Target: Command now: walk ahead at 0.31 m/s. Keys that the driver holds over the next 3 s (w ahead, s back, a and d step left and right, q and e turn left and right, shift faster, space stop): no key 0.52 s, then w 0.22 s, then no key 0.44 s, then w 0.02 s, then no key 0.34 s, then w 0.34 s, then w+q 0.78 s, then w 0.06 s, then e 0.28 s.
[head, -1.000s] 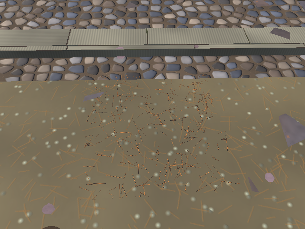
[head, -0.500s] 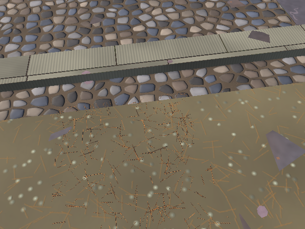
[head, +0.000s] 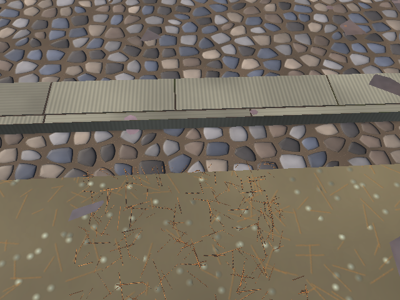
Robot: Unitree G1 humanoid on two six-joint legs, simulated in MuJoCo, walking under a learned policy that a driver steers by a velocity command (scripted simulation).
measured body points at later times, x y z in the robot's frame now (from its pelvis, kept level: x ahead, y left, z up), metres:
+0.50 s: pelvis +0.12 -0.02 +0.01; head +0.13 -0.03 +0.46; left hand +0.25 +0.24 -0.10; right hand +0.21 -0.27 -0.13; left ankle +0.08 +0.09 -0.73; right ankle +0.16 -0.14 -0.73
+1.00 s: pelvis +0.20 -0.01 +0.01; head +0.23 +0.00 +0.46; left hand +0.37 +0.24 -0.11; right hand +0.18 -0.27 -0.13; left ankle +0.09 +0.09 -0.73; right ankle +0.27 -0.13 -0.70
